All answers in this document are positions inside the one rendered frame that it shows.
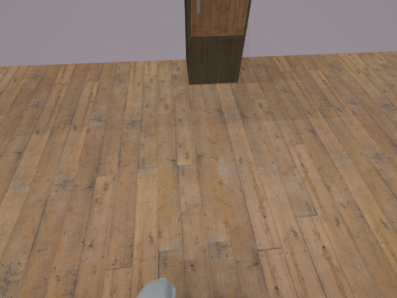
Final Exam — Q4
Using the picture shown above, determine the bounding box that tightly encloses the cupboard door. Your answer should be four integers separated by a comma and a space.
190, 0, 249, 37

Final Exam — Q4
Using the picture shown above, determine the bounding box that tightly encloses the left robot thigh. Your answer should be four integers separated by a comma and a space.
136, 280, 176, 298

